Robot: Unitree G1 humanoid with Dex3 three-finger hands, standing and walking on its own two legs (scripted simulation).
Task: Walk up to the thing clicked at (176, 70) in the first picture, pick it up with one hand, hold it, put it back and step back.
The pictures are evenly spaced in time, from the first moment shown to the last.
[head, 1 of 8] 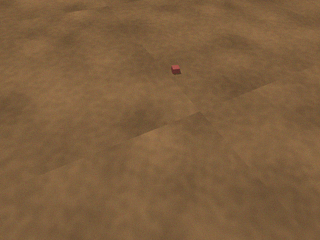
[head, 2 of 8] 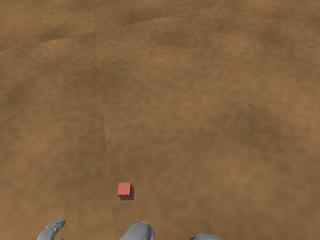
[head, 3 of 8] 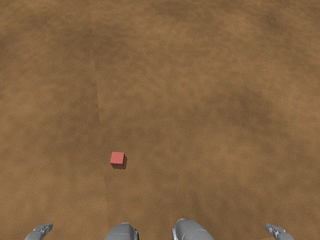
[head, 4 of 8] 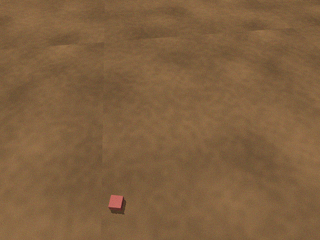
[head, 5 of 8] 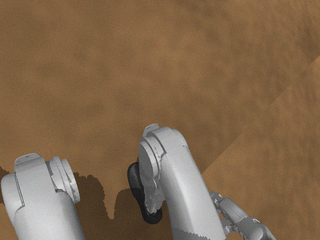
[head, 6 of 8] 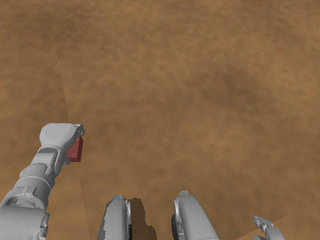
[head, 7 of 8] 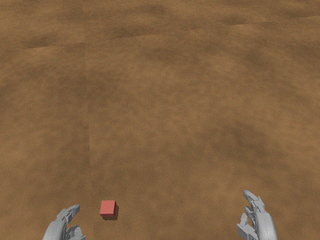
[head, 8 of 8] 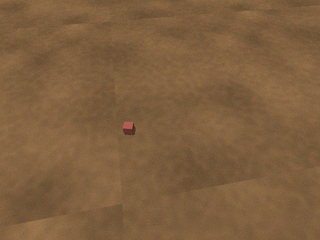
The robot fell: no
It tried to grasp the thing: yes
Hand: left
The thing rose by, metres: 0.67
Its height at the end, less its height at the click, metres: +0.00
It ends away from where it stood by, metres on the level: 0.02
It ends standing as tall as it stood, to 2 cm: yes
